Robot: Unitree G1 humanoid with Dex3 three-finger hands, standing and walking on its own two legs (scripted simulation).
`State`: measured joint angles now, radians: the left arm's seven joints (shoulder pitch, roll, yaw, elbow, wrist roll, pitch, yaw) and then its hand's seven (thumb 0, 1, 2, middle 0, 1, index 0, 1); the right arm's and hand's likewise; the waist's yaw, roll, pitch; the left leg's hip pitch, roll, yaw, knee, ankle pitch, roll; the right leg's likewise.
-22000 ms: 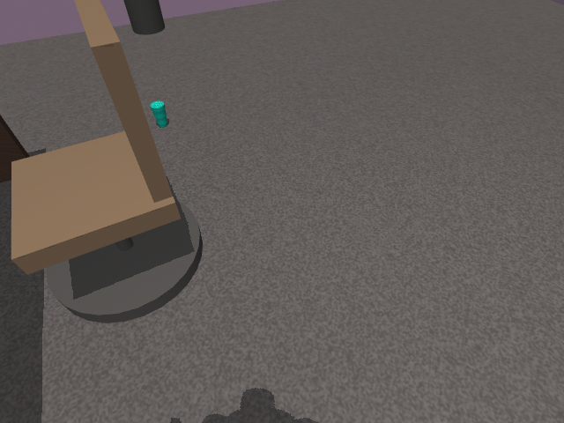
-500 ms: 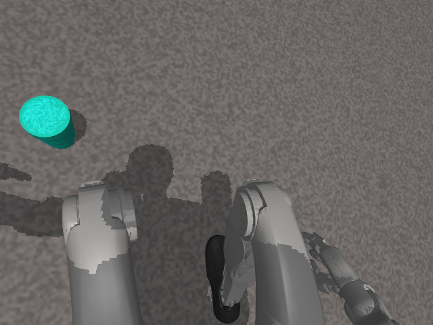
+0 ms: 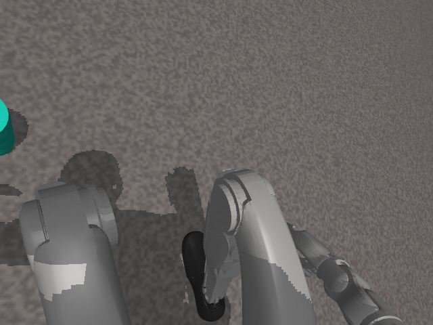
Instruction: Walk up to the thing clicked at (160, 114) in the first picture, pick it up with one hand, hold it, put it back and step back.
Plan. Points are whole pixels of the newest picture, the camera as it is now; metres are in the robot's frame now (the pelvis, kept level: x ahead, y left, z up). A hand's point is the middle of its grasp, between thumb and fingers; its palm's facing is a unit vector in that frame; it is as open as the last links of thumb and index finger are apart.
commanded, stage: close in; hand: left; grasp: from the side
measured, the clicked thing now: out of the picture +0.44 +0.32 -0.21
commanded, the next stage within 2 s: rest palm in 0.30 s
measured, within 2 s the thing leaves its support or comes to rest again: leaves its support in 1.82 s
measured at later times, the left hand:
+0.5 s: hand out of the picture +0.39 +0.32 -0.16, palm faces +0.38 -0.92 -0.01, open 17.2 cm
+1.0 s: hand out of the picture +0.41 +0.31 -0.17, palm faces +0.42 -0.91 -0.01, open 11.6 cm
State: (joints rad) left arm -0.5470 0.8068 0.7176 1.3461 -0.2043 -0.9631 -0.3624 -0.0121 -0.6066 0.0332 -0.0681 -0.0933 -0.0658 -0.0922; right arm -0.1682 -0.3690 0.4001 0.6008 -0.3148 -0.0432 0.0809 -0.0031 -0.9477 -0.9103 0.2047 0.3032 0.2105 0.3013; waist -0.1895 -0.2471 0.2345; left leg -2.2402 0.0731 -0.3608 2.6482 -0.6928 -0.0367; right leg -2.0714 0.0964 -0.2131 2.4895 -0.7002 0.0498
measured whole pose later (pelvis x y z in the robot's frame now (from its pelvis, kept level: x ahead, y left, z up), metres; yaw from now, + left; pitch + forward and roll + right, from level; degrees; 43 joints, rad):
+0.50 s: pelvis +0.00 +0.00 -0.01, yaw -1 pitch +11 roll -15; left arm -0.54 0.78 0.59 1.38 -0.17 -1.08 -0.16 -0.01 -0.48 0.10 -0.04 -0.06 -0.04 -0.06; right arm -0.17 -0.37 0.47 0.58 -0.35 0.01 0.13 0.00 -0.92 -0.91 0.21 0.30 0.21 0.30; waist -0.21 -0.27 0.28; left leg -2.24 0.06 -0.40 2.68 -0.69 -0.03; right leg -2.05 0.11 -0.24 2.49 -0.68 0.06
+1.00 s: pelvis -0.01 +0.01 -0.01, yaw -2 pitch +10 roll -16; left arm -0.59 0.84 0.58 1.42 -0.13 -1.09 -0.05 0.00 0.12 0.46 -0.38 -0.37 -0.36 -0.37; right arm -0.20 -0.37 0.51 0.55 -0.37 0.04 0.13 -0.01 -0.89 -0.90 0.20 0.30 0.21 0.30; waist -0.23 -0.30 0.32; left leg -2.22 0.07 -0.43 2.69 -0.69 -0.03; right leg -2.04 0.12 -0.26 2.48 -0.67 0.07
